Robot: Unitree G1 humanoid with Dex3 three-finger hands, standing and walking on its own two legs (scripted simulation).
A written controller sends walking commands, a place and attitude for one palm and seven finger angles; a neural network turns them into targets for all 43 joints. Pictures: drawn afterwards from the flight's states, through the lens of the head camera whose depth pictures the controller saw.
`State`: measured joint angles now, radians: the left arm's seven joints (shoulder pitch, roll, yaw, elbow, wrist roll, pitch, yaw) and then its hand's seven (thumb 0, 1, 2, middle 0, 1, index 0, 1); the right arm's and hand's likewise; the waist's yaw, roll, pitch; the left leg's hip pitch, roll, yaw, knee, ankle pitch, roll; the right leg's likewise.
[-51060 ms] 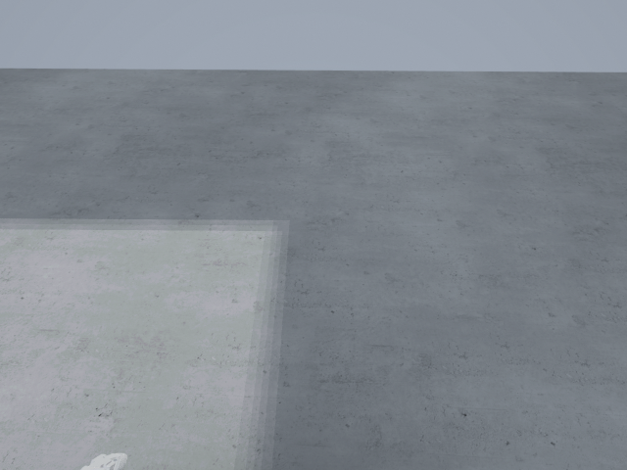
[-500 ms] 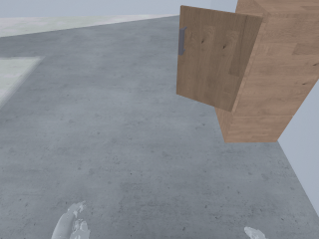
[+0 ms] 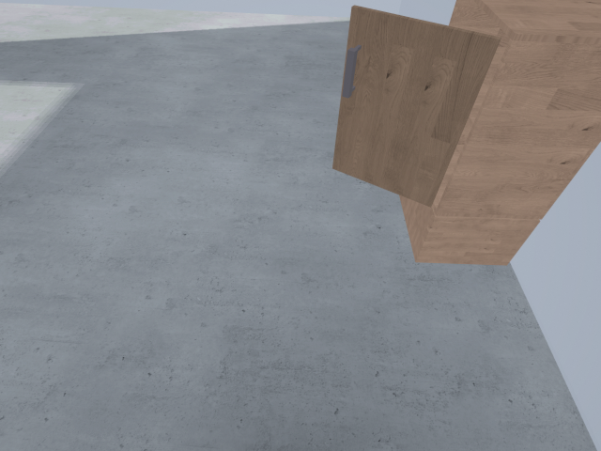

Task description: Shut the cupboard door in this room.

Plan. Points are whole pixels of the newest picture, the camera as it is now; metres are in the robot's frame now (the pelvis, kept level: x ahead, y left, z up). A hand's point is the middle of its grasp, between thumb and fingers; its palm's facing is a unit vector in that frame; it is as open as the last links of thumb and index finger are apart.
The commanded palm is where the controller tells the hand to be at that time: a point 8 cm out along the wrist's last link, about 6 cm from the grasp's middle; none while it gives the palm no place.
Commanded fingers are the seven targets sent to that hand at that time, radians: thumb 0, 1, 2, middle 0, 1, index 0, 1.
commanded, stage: let the arm hang, fingers relaxed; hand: left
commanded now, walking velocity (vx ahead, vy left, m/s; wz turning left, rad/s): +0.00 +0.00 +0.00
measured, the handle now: (352, 71) +1.18 -0.09 -0.03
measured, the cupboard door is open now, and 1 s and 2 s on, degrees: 60 60 60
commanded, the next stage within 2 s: look to check the result in 0.40 s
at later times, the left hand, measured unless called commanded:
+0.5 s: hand out of the picture -0.01 +0.17 -0.18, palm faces +0.03 -0.98 -0.17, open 7.3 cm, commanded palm none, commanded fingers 0.00 0.90 0.90 -0.20 -0.30 -0.20 -0.30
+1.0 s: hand out of the picture +0.05 +0.19 -0.17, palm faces +0.01 -0.98 -0.21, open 7.4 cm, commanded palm none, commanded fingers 0.00 0.90 0.90 -0.20 -0.30 -0.20 -0.30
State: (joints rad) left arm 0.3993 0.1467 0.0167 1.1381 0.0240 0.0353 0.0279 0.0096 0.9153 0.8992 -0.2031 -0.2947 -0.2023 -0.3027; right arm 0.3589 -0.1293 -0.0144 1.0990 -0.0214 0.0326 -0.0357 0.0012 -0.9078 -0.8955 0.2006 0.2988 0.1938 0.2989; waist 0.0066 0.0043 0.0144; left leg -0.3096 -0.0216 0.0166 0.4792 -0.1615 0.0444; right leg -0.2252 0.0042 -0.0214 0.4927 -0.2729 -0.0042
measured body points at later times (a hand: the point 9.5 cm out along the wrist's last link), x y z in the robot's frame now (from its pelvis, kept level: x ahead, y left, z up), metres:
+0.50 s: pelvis +0.01 +0.00 +0.00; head +0.02 +0.01 +0.45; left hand -0.01 +0.22 -0.16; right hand -0.02 -0.22 -0.15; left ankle +0.07 +0.09 -0.74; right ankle +0.01 -0.12 -0.74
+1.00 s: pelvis +0.04 +0.00 +0.01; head +0.06 +0.00 +0.46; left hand +0.05 +0.24 -0.15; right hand +0.08 -0.24 -0.15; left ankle +0.07 +0.09 -0.74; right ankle +0.01 -0.12 -0.74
